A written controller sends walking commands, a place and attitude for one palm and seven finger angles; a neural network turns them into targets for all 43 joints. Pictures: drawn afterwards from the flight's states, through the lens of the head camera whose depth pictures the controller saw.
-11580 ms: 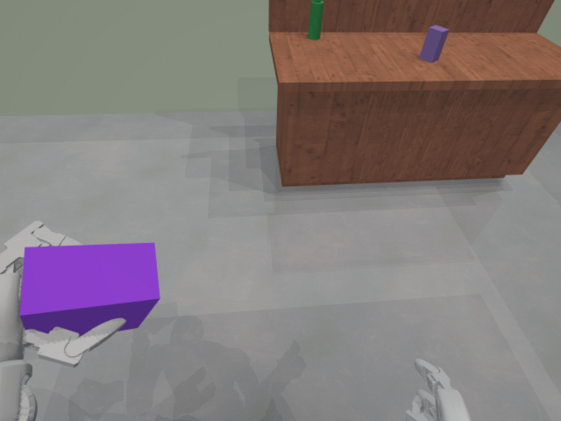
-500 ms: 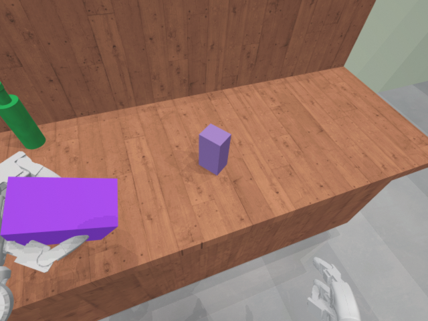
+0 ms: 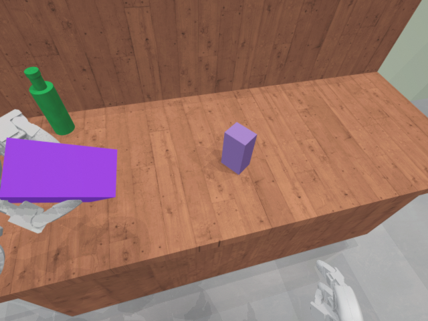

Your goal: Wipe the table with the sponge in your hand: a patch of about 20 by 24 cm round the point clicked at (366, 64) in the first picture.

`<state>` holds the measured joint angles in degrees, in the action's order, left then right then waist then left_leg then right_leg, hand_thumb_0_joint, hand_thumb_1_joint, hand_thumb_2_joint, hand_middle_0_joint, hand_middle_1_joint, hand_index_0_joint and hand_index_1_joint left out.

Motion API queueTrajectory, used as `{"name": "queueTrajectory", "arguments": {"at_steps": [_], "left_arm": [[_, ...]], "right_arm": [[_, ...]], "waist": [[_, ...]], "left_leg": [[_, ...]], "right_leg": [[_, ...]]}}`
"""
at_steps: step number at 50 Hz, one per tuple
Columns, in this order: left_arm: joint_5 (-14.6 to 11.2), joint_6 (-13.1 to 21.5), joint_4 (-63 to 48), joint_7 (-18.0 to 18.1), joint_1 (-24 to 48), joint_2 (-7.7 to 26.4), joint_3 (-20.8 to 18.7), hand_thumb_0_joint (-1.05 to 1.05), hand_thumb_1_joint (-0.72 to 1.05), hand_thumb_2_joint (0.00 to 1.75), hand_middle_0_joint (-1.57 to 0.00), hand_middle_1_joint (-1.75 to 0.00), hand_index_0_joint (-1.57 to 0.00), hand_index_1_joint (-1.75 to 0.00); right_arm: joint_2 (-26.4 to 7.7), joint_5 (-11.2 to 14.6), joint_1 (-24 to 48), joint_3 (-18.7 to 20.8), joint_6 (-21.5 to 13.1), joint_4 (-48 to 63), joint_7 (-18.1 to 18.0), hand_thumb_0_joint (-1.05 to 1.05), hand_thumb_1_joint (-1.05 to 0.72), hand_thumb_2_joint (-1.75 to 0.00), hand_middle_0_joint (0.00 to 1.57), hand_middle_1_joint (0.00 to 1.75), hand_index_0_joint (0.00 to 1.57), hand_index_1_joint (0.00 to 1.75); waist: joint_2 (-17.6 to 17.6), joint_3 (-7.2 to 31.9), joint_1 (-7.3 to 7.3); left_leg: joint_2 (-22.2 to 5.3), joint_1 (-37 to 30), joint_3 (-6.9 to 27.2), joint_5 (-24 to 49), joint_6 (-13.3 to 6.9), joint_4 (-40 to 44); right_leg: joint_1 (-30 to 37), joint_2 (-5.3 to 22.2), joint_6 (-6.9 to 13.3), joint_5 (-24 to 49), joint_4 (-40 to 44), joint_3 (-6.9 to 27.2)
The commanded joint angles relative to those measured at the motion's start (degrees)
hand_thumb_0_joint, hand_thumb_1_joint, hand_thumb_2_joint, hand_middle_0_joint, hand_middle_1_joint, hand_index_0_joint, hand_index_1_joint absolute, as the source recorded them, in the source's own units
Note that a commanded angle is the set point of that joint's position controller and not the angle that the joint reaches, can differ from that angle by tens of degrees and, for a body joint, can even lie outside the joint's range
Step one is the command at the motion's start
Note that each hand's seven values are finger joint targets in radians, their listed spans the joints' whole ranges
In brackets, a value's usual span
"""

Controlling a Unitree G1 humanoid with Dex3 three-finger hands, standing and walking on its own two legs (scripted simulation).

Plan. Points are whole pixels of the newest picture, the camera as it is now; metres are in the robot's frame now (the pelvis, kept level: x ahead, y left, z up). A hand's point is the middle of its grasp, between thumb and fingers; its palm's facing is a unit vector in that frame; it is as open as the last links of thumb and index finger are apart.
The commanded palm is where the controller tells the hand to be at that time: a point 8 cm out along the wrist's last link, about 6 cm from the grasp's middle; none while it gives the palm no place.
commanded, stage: come to a stop and stand still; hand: left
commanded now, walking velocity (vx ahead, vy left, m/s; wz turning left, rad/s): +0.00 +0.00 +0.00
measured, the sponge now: (72, 177) +0.26 +0.23 +0.17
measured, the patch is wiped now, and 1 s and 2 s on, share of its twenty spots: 0.00 0.00 0.00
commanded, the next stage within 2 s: look again from close up in 0.50 s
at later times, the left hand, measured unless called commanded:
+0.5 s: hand (17, 188) +0.24 +0.31 +0.15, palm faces +0.32 -0.82 -0.47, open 10.0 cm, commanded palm +0.18 +0.33 +0.18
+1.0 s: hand (22, 236) +0.18 +0.27 +0.14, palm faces +0.31 -0.87 -0.38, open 10.0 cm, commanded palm +0.13 +0.30 +0.18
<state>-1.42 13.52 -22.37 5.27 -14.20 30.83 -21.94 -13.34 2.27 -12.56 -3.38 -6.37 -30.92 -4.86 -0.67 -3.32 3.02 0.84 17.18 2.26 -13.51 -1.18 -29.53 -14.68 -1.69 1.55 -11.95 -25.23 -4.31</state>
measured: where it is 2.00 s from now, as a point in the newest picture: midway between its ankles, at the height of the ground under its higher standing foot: outside the picture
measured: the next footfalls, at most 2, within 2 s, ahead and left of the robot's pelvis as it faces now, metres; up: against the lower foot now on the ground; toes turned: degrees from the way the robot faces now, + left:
none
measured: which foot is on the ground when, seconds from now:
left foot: down 0.00-1.00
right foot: down 0.00-1.00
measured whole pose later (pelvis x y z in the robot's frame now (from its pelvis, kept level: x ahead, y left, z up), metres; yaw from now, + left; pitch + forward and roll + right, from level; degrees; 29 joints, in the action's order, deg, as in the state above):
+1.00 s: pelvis -0.03 +0.02 +0.00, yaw +0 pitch +1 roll -1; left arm -7.7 14.5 -24.8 3.2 -26.7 25.2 -21.2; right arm -13.9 2.9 -12.6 -0.1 -10.4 -34.0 0.7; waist -1.8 -4.1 1.9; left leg 2.5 19.7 1.5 -10.1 -2.5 -28.8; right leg -16.6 0.4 0.8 -11.0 -26.5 -5.9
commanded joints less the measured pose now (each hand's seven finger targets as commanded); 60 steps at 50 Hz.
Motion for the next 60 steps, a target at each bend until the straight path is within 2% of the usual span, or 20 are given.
{"name": "queueTrajectory", "arguments": {"at_steps": [1, 3, 5, 9, 10, 11, 13, 16, 18, 22, 25, 26, 29, 31, 38, 44, 52, 55, 56, 60], "left_arm": [[-2.7, 4.8, -5.2, 0.7, 1.3, 8.9, -9.4, 0.0, 0.1, 1.3, -1.2, -1.6, -1.2, -1.6], [-4.0, 6.6, -10.6, 0.5, -6.2, 5.0, -5.6, 0.0, 0.1, 1.3, -1.2, -1.6, -1.2, -1.6], [-4.3, 7.5, -14.0, 1.2, -9.2, 4.6, -5.9, 0.0, 0.1, 1.3, -1.2, -1.6, -1.2, -1.6], [-3.8, 8.2, -16.2, 2.8, -7.6, 9.1, -10.9, 0.0, 0.1, 1.3, -1.2, -1.6, -1.2, -1.6], [-3.7, 8.6, -17.4, 2.9, -6.6, 9.6, -11.2, 0.0, 0.1, 1.3, -1.2, -1.6, -1.2, -1.6], [-3.3, 8.5, -19.8, 3.3, -4.0, 13.0, -13.6, 0.0, 0.1, 1.3, -1.2, -1.6, -1.2, -1.6], [-3.1, 8.6, -19.7, 3.3, -4.5, 11.2, -11.5, 0.0, 0.1, 1.3, -1.2, -1.6, -1.2, -1.6], [-2.4, 7.7, -23.2, 3.4, -5.1, 11.2, -10.5, 0.0, 0.1, 1.3, -1.2, -1.6, -1.2, -1.6], [-2.3, 7.2, -23.5, 3.3, -7.5, 9.9, -9.6, 0.0, 0.1, 1.3, -1.2, -1.6, -1.2, -1.6], [-2.1, 5.9, -22.3, 2.5, -10.5, 8.0, -9.0, 0.0, 0.1, 1.3, -1.2, -1.6, -1.2, -1.6], [-2.9, 5.6, -20.1, 2.0, -10.2, 7.8, -9.3, 0.0, 0.1, 1.3, -1.2, -1.6, -1.2, -1.6], [-2.8, 5.3, -19.2, 1.7, -10.2, 7.9, -10.0, 0.0, 0.1, 1.3, -1.2, -1.6, -1.2, -1.6], [-4.1, 5.7, -19.6, 1.0, -10.3, 7.5, -9.5, 0.0, 0.1, 1.3, -1.2, -1.6, -1.2, -1.6], [-4.4, 5.1, -20.0, 0.8, -12.2, 8.8, -11.2, 0.0, 0.1, 1.3, -1.2, -1.6, -1.2, -1.6], [-7.1, 5.2, -19.4, -0.2, -12.7, 6.6, -9.0, 0.0, 0.1, 1.3, -1.2, -1.6, -1.2, -1.6], [-7.4, 4.8, -14.9, -1.2, -9.1, 5.1, -6.8, 0.0, 0.1, 1.3, -1.2, -1.6, -1.2, -1.6], [-6.6, 4.4, -15.8, -0.8, -8.7, 4.8, -5.2, 0.0, 0.1, 1.3, -1.2, -1.6, -1.2, -1.6], [-7.0, 4.3, -15.5, -0.7, -8.9, 5.8, -6.5, 0.0, 0.1, 1.3, -1.2, -1.6, -1.2, -1.6], [-6.6, 4.2, -14.2, -0.7, -10.2, 6.7, -7.6, 0.0, 0.1, 1.3, -1.2, -1.6, -1.2, -1.6], [-7.2, 4.6, -16.0, -1.1, -9.6, 5.5, -6.7, 0.0, 0.1, 1.3, -1.2, -1.6, -1.2, -1.6]], "right_arm": [[-9.0, -1.9, 4.7, 3.9, -4.6, 6.0, 3.8, 0.0, -0.9, -0.9, 0.2, 0.3, 0.2, 0.3], [-9.0, -1.8, 1.6, 4.6, -5.7, 7.0, 5.8, 0.0, -0.9, -0.9, 0.2, 0.3, 0.2, 0.3], [-9.2, -1.6, 0.9, 5.3, -6.8, 6.5, 7.2, 0.0, -0.9, -0.9, 0.2, 0.3, 0.2, 0.3], [-9.7, -2.0, 1.3, 5.7, -6.7, 5.3, 6.8, 0.0, -0.9, -0.9, 0.2, 0.3, 0.2, 0.3], [-10.0, -2.2, 1.3, 5.8, -6.7, 5.1, 6.7, 0.0, -0.9, -0.9, 0.2, 0.3, 0.2, 0.3], [-10.6, -2.0, 3.3, 5.6, -6.6, 5.3, 6.7, 0.0, -0.9, -0.9, 0.2, 0.3, 0.2, 0.3], [-9.9, -2.5, 1.4, 5.9, -6.6, 4.5, 6.5, 0.0, -0.9, -0.9, 0.2, 0.3, 0.2, 0.3], [-10.1, -2.6, 2.7, 6.0, -7.0, 4.7, 7.4, 0.0, -0.9, -0.9, 0.2, 0.3, 0.2, 0.3], [-9.9, -2.9, -0.6, 6.5, -6.8, 4.5, 7.5, 0.0, -0.9, -0.9, 0.2, 0.3, 0.2, 0.3], [-10.0, -3.0, -1.8, 7.3, -6.6, 5.4, 8.3, 0.0, -0.9, -0.9, 0.2, 0.3, 0.2, 0.3], [-9.8, -2.5, -0.7, 7.3, -5.6, 6.2, 8.1, 0.0, -0.9, -0.9, 0.2, 0.3, 0.2, 0.3], [-10.0, -2.2, 1.5, 7.1, -5.5, 6.6, 8.2, 0.0, -0.9, -0.9, 0.2, 0.3, 0.2, 0.3], [-9.6, -2.2, 0.0, 7.1, -4.9, 7.2, 7.6, 0.0, -0.9, -0.9, 0.2, 0.3, 0.2, 0.3], [-9.5, -1.4, 2.3, 6.8, -5.0, 7.9, 7.5, 0.0, -0.9, -0.9, 0.2, 0.3, 0.2, 0.3], [-8.8, -0.3, 2.1, 6.4, -5.7, 7.8, 6.4, 0.0, -0.9, -0.9, 0.2, 0.3, 0.2, 0.3], [-8.1, 0.6, 3.3, 6.4, -7.0, 6.3, 5.4, 0.0, -0.9, -0.9, 0.2, 0.3, 0.2, 0.3], [-7.1, 1.0, 3.8, 5.8, -8.5, 5.6, 5.2, 0.0, -0.9, -0.9, 0.2, 0.3, 0.2, 0.3], [-7.1, 0.6, 4.1, 5.9, -8.8, 5.4, 5.1, 0.0, -0.9, -0.9, 0.2, 0.3, 0.2, 0.3], [-7.5, 0.9, 5.1, 6.2, -8.7, 4.8, 5.4, 0.0, -0.9, -0.9, 0.2, 0.3, 0.2, 0.3], [-7.1, 0.5, 4.5, 6.0, -9.0, 5.1, 5.1, 0.0, -0.9, -0.9, 0.2, 0.3, 0.2, 0.3]], "waist": [[1.8, 11.1, -0.95], [2.8, 11.2, 0.29], [1.5, 11.7, 0.22], [-1.4, 12.4, -0.57], [-0.2, 12.7, -0.82], [4.5, 15.1, -1.13], [7.7, 13.7, -0.89], [10.9, 16.5, -0.7], [8.8, 15.9, -0.5], [7.5, 14.9, -0.31], [4.5, 12.7, -0.73], [7.1, 13.6, -0.41], [3.5, 13.7, -0.84], [7.3, 15.7, -0.44], [4.6, 12.4, -1.27], [0.6, 8.2, -1.89], [3.9, 8.6, -2.04], [0.7, 7.7, -1.88], [2.8, 8.8, -2.26], [1.8, 8.2, -2.02]], "left_leg": [[-3.2, -4.7, 1.2, -0.6, -0.7, 1.7], [-3.0, -2.0, 2.1, 3.1, -0.7, 1.4], [-3.0, -2.3, 2.8, 7.4, -0.3, 1.7], [-4.1, -1.6, 4.2, 14.5, 1.7, 4.2], [-4.2, -1.6, 4.3, 15.3, 2.0, 4.2], [-5.0, -3.6, 4.8, 16.2, 1.6, 4.7], [-6.4, -5.2, 6.1, 23.9, 3.1, 5.6], [-8.1, -11.0, 6.5, 33.0, 2.9, 5.4], [-9.3, -12.7, 7.3, 42.7, 3.7, 4.3], [-10.1, -12.8, 7.0, 46.6, 4.1, 4.7], [-10.0, -9.2, 6.4, 38.5, 3.7, 5.0], [-9.6, -9.9, 5.8, 37.6, 3.6, 5.7], [-9.3, -9.1, 6.2, 34.1, 4.1, 5.7], [-8.9, -9.5, 5.6, 30.8, 3.4, 6.0], [-6.1, -3.8, 6.4, 14.0, 2.8, 5.7], [-4.1, -2.8, 7.0, -0.1, 0.8, 5.5], [-3.5, -2.2, 6.7, -3.8, -0.1, 5.2], [-2.7, -1.2, 6.7, -3.5, -0.1, 4.0], [-2.9, -2.8, 6.8, -2.9, -0.2, 3.5], [-3.2, -2.3, 7.4, -2.1, -0.3, 5.3]], "right_leg": [[-4.5, 6.3, 1.2, -6.1, 4.7, 8.5], [-1.3, 7.9, 1.9, 1.3, 2.7, 7.6], [0.0, 7.6, 1.5, 6.3, 0.7, 6.0], [3.3, 6.4, 0.0, 10.9, -2.7, 3.3], [3.7, 6.5, 0.0, 10.8, -3.2, 3.2], [3.7, 5.7, -0.2, 8.5, -5.4, 3.8], [1.4, 6.3, -0.4, 2.6, -5.8, 2.8], [-2.3, 5.3, -0.8, -5.0, -9.4, 3.0], [-3.9, 6.2, -1.0, -5.6, -9.1, 2.7], [-4.7, 6.2, -1.1, -6.5, -11.4, 2.3], [-2.5, 7.0, -0.6, -4.0, -7.6, 2.0], [-2.5, 6.4, -0.6, -3.5, -8.5, 2.3], [-0.9, 7.0, -0.5, -2.0, -6.3, 1.8], [-0.1, 7.0, -0.7, -1.9, -6.4, 2.6], [2.6, 8.9, -0.4, 4.4, -1.1, 4.1], [-2.1, 10.0, 0.0, -2.4, 5.3, 7.6], [-2.7, 9.9, -0.1, -9.5, 8.0, 8.2], [-3.5, 10.9, 0.4, -10.9, 8.9, 9.0], [-4.5, 10.9, 0.8, -10.8, 9.0, 9.7], [-3.6, 10.2, 0.3, -9.3, 7.2, 7.7]]}}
